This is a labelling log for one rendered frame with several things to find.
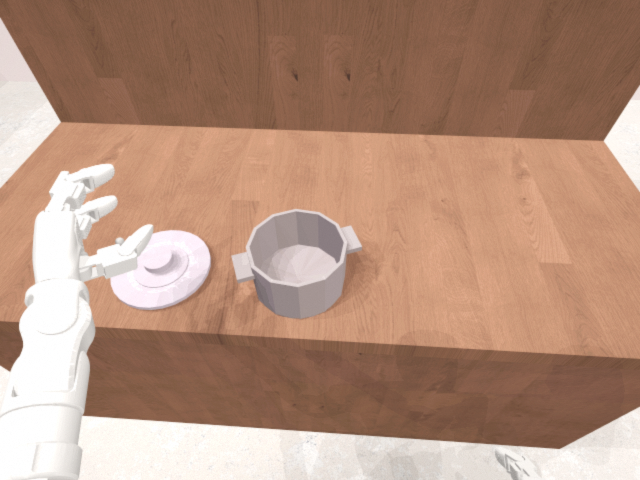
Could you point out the left robot forearm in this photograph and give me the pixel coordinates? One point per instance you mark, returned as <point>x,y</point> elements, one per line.
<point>45,396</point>

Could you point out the knob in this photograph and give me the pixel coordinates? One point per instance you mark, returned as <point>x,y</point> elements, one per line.
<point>157,259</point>

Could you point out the pot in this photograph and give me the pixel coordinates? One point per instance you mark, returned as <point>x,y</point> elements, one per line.
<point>297,260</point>

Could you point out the lid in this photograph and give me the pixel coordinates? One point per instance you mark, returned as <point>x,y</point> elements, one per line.
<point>143,290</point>

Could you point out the right robot hand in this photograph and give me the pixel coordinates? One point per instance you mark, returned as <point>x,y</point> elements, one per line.
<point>520,468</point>

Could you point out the left robot hand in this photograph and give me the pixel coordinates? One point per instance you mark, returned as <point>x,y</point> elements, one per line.
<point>59,230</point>

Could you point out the table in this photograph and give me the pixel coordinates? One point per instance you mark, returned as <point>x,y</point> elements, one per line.
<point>496,298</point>

